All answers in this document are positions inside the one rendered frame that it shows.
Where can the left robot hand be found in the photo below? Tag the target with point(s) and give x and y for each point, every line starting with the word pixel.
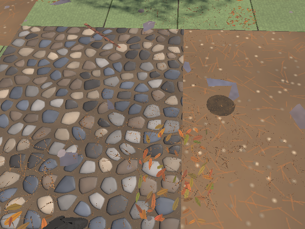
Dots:
pixel 67 223

